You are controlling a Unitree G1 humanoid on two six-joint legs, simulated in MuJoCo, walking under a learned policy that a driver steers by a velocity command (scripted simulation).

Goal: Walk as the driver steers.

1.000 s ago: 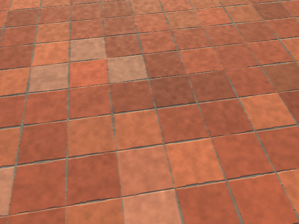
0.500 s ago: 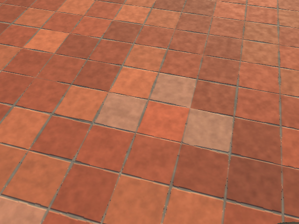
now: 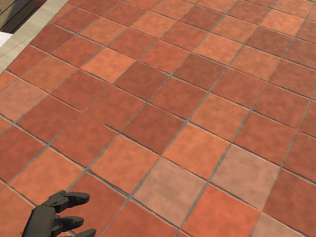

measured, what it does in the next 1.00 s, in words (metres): walks ahead, turning right: right foot, then left foot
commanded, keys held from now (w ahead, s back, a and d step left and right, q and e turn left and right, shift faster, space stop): w+e+shift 0.92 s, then shift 0.08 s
